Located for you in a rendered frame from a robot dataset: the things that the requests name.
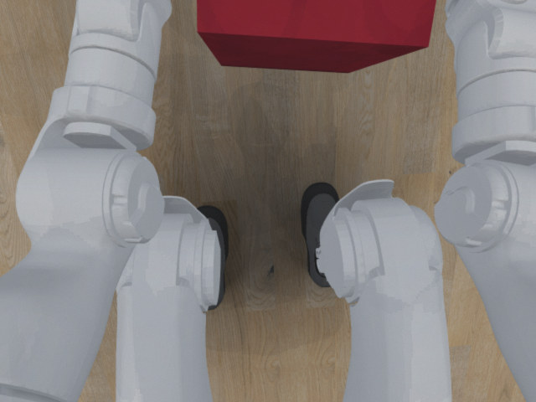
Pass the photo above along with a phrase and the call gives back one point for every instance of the carton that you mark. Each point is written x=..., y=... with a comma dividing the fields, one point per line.
x=339, y=36

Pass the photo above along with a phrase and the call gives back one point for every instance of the left robot upper arm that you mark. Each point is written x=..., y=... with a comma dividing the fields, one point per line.
x=84, y=210

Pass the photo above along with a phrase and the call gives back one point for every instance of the robot right thigh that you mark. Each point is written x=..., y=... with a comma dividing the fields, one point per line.
x=400, y=352

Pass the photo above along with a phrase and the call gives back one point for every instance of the robot left forearm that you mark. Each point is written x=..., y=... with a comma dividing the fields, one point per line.
x=106, y=101

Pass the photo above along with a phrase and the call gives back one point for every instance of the right robot upper arm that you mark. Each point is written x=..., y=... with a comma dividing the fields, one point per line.
x=487, y=210

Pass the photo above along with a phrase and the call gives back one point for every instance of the right robot foot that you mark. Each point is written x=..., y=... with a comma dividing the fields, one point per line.
x=317, y=202

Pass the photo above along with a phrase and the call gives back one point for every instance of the robot right forearm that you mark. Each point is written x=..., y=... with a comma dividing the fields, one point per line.
x=495, y=66

